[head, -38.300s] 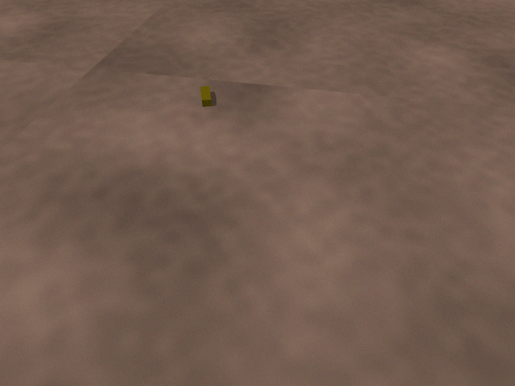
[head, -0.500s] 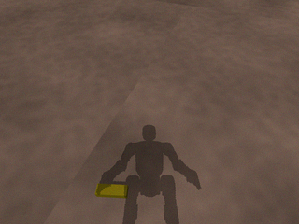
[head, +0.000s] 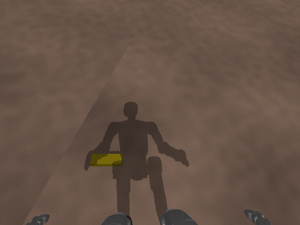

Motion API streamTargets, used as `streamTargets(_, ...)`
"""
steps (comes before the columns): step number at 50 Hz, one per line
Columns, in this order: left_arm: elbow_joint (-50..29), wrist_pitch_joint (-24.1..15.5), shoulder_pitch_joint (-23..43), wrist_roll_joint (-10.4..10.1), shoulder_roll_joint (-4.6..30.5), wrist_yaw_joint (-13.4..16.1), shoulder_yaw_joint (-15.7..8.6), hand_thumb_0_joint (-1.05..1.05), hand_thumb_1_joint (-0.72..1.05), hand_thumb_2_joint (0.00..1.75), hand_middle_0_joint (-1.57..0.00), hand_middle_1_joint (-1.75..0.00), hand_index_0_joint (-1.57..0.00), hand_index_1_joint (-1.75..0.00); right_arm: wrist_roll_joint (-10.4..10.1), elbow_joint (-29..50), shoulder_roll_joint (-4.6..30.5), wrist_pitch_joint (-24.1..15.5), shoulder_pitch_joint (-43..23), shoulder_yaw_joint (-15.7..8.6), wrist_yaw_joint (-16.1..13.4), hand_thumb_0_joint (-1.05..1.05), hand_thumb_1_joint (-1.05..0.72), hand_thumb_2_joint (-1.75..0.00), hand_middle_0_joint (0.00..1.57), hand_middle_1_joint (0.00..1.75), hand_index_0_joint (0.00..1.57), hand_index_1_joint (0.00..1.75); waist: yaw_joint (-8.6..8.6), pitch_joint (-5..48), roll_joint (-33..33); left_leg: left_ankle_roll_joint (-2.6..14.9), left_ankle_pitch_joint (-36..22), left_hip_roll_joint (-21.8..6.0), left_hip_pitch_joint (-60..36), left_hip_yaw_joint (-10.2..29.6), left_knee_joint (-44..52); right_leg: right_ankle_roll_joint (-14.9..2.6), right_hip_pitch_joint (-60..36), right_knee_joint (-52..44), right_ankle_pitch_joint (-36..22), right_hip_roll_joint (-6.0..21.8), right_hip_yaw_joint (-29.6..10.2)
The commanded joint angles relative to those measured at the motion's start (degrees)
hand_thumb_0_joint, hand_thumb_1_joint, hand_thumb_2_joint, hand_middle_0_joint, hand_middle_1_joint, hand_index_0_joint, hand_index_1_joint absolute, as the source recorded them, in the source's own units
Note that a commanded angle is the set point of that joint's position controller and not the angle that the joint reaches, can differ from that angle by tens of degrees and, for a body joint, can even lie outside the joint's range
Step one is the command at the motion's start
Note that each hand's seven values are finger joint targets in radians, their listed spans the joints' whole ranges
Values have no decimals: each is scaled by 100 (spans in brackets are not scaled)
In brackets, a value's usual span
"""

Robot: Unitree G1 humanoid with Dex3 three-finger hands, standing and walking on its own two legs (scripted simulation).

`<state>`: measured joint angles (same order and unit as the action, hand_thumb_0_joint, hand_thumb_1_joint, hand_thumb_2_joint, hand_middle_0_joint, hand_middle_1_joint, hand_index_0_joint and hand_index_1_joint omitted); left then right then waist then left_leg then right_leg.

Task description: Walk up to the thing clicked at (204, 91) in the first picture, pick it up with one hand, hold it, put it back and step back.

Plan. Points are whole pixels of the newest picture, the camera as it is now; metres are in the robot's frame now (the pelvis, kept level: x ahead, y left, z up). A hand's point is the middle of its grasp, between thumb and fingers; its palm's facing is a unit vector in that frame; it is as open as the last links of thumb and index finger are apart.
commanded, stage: step back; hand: left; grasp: from above
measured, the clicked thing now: (107, 160) +0.52 +0.23 -0.74
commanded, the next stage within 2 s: none
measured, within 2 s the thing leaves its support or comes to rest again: neither
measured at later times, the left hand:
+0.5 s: hand out of the picture -0.02 +0.26 -0.15, palm faces +0.05 -0.92 -0.38, open 7.4 cm
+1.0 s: hand out of the picture -0.24 +0.22 -0.14, palm faces +0.00 -0.91 -0.42, open 7.4 cm
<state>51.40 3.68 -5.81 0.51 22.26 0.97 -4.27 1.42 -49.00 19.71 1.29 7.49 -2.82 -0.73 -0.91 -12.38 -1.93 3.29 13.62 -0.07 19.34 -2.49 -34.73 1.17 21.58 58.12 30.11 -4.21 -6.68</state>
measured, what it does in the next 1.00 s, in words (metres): walks backwards: right foot, then left foot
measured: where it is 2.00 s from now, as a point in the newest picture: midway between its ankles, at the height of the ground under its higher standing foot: outside the picture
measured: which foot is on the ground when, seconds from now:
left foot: down 0.00-0.14, up 0.16-0.44, down 0.46-0.86, up 0.88-1.00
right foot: up 0.00-0.10, down 0.12-0.48, up 0.50-0.82, down 0.84-1.00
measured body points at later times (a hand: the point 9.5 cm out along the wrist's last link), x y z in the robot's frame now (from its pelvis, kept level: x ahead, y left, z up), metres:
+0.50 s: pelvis -0.14 -0.01 -0.01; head -0.07 +0.00 +0.43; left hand -0.02 +0.31 -0.12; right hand -0.04 -0.33 -0.13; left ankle -0.15 +0.10 -0.73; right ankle -0.06 -0.13 -0.72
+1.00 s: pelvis -0.30 -0.05 +0.00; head -0.25 -0.07 +0.44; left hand -0.24 +0.27 -0.11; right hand -0.18 -0.37 -0.12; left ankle -0.28 +0.09 -0.66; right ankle -0.29 -0.17 -0.73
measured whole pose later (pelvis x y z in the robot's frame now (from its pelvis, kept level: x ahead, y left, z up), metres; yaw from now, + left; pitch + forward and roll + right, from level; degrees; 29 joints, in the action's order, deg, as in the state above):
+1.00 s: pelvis -0.30 -0.05 +0.00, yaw +0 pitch -2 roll +2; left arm 49.3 2.9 -12.5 2.3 19.9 0.0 -4.2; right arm -0.1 -48.2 23.8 3.3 8.2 -3.3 -1.2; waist 1.8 -8.7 1.3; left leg -0.3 27.1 6.6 29.7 7.7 -64.6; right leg -0.7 16.6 37.9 19.3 0.7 -2.8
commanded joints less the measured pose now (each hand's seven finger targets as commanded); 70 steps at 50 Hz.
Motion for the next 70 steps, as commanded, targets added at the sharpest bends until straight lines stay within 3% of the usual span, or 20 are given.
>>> streamTargets(1,-474,-193,-406,43,959,18,-307,0,90,90,-20,-30,-20,-30,9,438,1668,-72,153,-421,-106,0,-90,-90,20,30,20,30,-84,1754,1072,1078,-2287,-1573,-1497,1653,700,-79,-9,-1048,-194,251,328)
streamTargets(5,-162,-231,-1277,107,901,-44,-364,0,90,90,-20,-30,-20,-30,-58,502,1676,25,-212,-392,-53,0,-90,-90,20,30,20,30,320,1742,1010,488,-844,-1299,-169,1385,527,-422,-1446,-2927,-1409,355,563)
streamTargets(8,-679,-299,-493,201,1979,-43,-599,0,90,90,-20,-30,-20,-30,-94,491,1336,61,-381,-349,-101,0,-90,-90,20,30,20,30,405,947,-1352,-379,2185,550,866,817,-2598,-2057,-53,-4234,-1712,2842,-2731)
streamTargets(12,-969,-331,334,140,1225,51,-430,0,90,90,-20,-30,-20,-30,-192,174,1281,6,413,-272,-115,0,-90,-90,20,30,20,30,-115,1049,-562,-359,1307,799,732,1152,-3459,-1260,-425,-3494,-3588,1636,-548)
streamTargets(21,-1080,-195,-352,71,1269,67,-347,0,90,90,-20,-30,-20,-30,-68,197,1144,-95,647,-245,-75,0,-90,-90,20,30,20,30,189,1704,-809,-285,739,250,-95,235,474,-1133,-1949,-2350,-4505,1646,-425)
streamTargets(23,-1200,-137,-320,26,1083,27,-264,0,90,90,-20,-30,-20,-30,40,185,1533,-146,767,-386,-71,0,-90,-90,20,30,20,30,113,1709,31,14,-1006,-546,-1025,1306,1125,-570,-630,-1872,-3013,1180,-150)
streamTargets(25,-1245,-130,229,38,1103,119,-362,0,90,90,-20,-30,-20,-30,56,373,2397,-126,433,-563,0,0,-90,-90,20,30,20,30,-311,1384,1619,1431,-2179,-2332,-231,3419,1595,-168,227,253,865,-96,6)
streamTargets(29,-905,-120,-398,-35,1063,93,-381,0,90,90,-20,-30,-20,-30,47,467,1625,-155,-156,-362,-115,0,-90,-90,20,30,20,30,231,1221,861,965,-2587,-1480,-632,1707,993,-234,652,1503,-45,-156,-418)
streamTargets(34,-938,-173,-359,54,966,23,-370,0,90,90,-20,-30,-20,-30,39,520,1592,-127,242,-392,-129,0,-90,-90,20,30,20,30,-87,1369,1028,1234,-2691,-1543,-1432,1664,737,78,605,241,105,60,-36)
streamTargets(40,-445,-253,-1283,69,901,-45,-366,0,90,90,-20,-30,-20,-30,-19,689,1794,47,-210,-432,-65,0,-90,-90,20,30,20,30,264,1904,1336,629,-1605,-1196,-666,1297,320,-218,-1234,-3154,-1394,240,761)
streamTargets(42,-522,-330,-1275,218,1429,-38,-508,0,90,90,-20,-30,-20,-30,-90,768,1354,91,-141,-291,-39,0,-90,-90,20,30,20,30,227,1605,-56,-49,320,-221,1067,978,-761,-643,-1746,-3622,-1350,1281,-1146)
streamTargets(43,-717,-293,-827,195,2082,-44,-645,0,90,90,-20,-30,-20,-30,-129,840,1230,88,-384,-298,-121,0,-90,-90,20,30,20,30,448,1347,-1361,-342,2000,610,1112,773,-2244,-1668,-481,-4089,-1730,2645,-2409)
streamTargets(44,-927,-331,-432,188,2147,-5,-635,0,90,90,-20,-30,-20,-30,-119,780,1442,107,-363,-383,-155,0,-90,-90,20,30,20,30,377,998,-1210,-408,2126,340,815,1351,-3231,-1965,429,-4204,-1863,3023,-2780)
streamTargets(47,-1011,-333,318,200,1428,63,-449,0,90,90,-20,-30,-20,-30,-177,451,1360,63,188,-322,-129,0,-90,-90,20,30,20,30,-93,888,-493,-347,1345,688,673,1174,-3697,-1307,153,-3360,-3162,1750,-630)
streamTargets(56,-1055,-166,-237,81,1368,118,-336,0,90,90,-20,-30,-20,-30,-21,260,1152,-66,671,-286,-75,0,-90,-90,20,30,20,30,132,1693,-784,-273,353,216,-285,144,886,-1030,-1639,-2014,-4402,1648,-364)
streamTargets(58,-1124,-110,-419,40,1058,74,-212,0,90,90,-20,-30,-20,-30,82,242,1753,-74,618,-486,-90,0,-90,-90,20,30,20,30,186,1723,394,256,-1255,-1044,-1366,1960,1190,-441,104,-1197,-2400,905,-15)
streamTargets(59,-1216,-118,-66,-22,1102,134,-252,0,90,90,-20,-30,-20,-30,17,393,2374,-36,286,-544,-18,0,-90,-90,20,30,20,30,-19,1601,1549,1206,-1996,-2131,-531,3019,1422,-190,250,-202,362,51,568)
streamTargets(60,-1148,-100,200,64,1191,178,-329,0,90,90,-20,-30,-20,-30,63,401,2336,-80,275,-559,-25,0,-90,-90,20,30,20,30,-179,1414,1333,1550,-2144,-2385,11,3413,1501,-174,136,847,839,42,-164)
streamTargets(64,-751,-91,-531,-32,1143,104,-319,0,90,90,-20,-30,-20,-30,61,470,1656,-93,-295,-339,-134,0,-90,-90,20,30,20,30,364,1312,897,1049,-2463,-1502,-356,1601,898,-191,417,1478,8,-32,-236)
streamTargets(70,-631,-243,-510,59,997,12,-272,0,90,90,-20,-30,-20,-30,88,473,1675,22,101,-368,-54,0,-90,-90,20,30,20,30,0,1599,1316,975,-1843,-1352,-1127,1485,676,-45,-198,-1456,-123,267,532)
